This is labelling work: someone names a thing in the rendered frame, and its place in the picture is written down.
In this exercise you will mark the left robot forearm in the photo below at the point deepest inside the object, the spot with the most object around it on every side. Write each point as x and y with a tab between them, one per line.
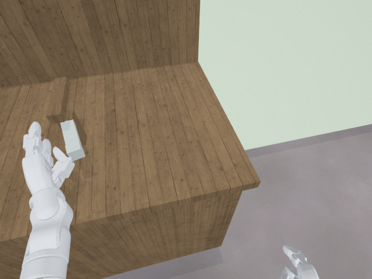
48	247

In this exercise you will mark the counter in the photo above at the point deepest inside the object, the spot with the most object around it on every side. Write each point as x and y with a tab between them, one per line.
163	169

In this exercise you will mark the left robot hand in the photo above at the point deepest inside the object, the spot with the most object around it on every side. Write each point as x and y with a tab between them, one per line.
38	162

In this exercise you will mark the right robot hand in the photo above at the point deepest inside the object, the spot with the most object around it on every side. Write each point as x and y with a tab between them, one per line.
299	260

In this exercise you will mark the tap lever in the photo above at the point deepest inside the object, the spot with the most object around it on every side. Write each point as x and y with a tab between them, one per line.
72	140

